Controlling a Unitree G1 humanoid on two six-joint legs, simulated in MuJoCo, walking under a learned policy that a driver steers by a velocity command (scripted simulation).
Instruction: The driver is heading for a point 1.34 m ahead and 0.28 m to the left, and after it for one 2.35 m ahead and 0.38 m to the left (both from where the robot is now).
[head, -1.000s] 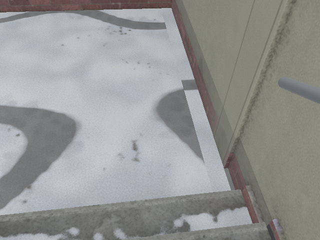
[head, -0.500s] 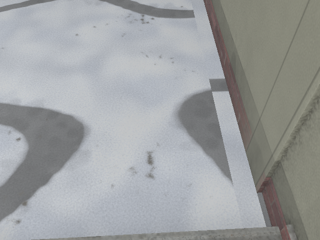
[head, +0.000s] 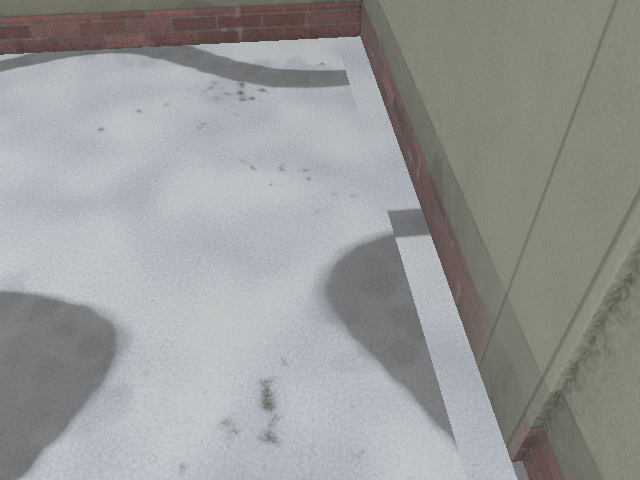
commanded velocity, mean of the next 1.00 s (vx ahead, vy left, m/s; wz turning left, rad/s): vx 0.01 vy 0.00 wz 0.00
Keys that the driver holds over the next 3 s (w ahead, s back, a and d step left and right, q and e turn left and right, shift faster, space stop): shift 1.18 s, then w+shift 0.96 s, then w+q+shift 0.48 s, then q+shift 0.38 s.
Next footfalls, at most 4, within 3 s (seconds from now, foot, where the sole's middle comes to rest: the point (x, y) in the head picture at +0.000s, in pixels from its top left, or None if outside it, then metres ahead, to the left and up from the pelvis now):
1.82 left None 0.31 0.07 -0.91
2.16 right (381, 476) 0.69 -0.15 -1.07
2.60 left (284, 331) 1.15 0.10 -1.07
2.96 right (292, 247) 1.51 0.08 -1.07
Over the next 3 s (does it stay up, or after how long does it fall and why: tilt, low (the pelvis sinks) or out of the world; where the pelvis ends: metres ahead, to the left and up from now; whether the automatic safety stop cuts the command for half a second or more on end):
stays up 1.28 0.07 -0.33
